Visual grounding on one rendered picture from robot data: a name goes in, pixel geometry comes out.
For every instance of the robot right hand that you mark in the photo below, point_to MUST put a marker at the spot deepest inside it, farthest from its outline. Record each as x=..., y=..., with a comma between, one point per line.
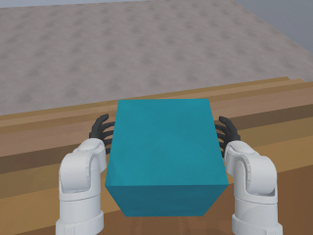
x=231, y=133

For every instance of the robot left hand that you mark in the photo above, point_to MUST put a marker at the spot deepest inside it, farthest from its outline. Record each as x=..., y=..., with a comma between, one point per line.
x=98, y=128

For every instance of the right robot forearm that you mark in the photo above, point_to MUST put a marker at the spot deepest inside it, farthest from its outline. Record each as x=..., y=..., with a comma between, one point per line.
x=255, y=191

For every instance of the carton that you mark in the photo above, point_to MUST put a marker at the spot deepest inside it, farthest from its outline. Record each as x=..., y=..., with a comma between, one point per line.
x=165, y=158

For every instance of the left robot forearm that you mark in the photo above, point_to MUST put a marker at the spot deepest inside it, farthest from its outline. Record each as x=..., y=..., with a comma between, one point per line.
x=80, y=188

